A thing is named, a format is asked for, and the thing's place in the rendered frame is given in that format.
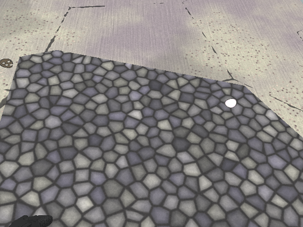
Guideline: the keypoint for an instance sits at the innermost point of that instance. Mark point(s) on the left robot hand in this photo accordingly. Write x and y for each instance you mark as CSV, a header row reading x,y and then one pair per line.
x,y
34,221

